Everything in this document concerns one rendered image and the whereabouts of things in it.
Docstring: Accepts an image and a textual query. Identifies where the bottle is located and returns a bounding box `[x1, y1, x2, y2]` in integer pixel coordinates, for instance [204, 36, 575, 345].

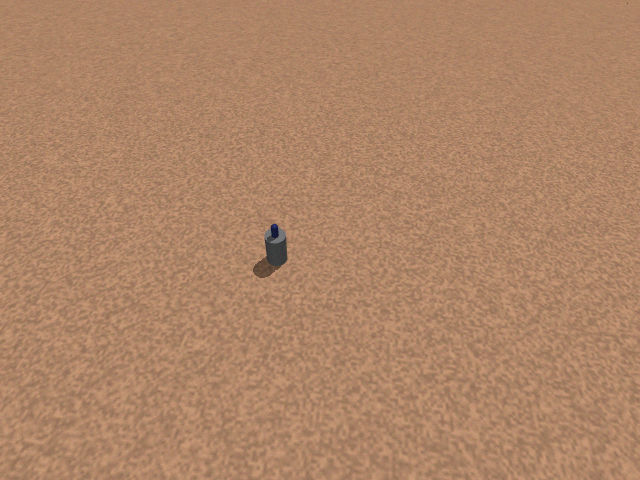
[264, 224, 287, 266]

